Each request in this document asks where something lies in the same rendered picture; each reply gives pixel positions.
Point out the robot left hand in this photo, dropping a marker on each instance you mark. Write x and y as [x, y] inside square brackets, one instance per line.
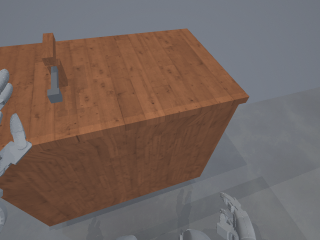
[13, 152]

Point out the robot right hand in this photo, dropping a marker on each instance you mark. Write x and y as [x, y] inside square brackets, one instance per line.
[237, 226]

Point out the tap lever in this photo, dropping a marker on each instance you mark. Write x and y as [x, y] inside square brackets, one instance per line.
[54, 94]

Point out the counter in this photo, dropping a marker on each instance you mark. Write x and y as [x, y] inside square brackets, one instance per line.
[139, 113]

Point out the robot right thigh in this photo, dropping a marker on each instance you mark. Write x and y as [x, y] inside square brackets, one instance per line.
[193, 235]

